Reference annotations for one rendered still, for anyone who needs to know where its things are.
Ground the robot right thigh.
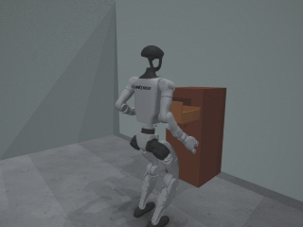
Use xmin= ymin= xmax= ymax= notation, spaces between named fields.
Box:
xmin=150 ymin=140 xmax=179 ymax=187

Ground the left robot upper arm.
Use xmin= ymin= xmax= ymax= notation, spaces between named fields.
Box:
xmin=115 ymin=77 xmax=139 ymax=112

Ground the robot right forearm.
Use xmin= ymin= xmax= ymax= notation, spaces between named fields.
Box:
xmin=166 ymin=112 xmax=189 ymax=144

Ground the robot left thigh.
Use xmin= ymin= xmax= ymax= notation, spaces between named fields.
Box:
xmin=130 ymin=135 xmax=160 ymax=176

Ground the drawer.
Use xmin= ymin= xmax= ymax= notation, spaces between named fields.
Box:
xmin=169 ymin=101 xmax=201 ymax=124

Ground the right robot upper arm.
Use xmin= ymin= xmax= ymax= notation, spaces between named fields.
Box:
xmin=158 ymin=78 xmax=175 ymax=124

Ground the cabinet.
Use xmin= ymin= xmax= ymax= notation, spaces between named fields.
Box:
xmin=165 ymin=87 xmax=226 ymax=188

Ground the right robot hand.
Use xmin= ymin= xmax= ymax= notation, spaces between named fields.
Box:
xmin=183 ymin=136 xmax=199 ymax=154

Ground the robot left forearm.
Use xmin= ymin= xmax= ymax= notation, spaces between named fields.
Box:
xmin=121 ymin=105 xmax=136 ymax=115

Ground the robot thigh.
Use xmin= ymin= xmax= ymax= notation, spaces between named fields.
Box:
xmin=150 ymin=140 xmax=179 ymax=187
xmin=130 ymin=135 xmax=160 ymax=176

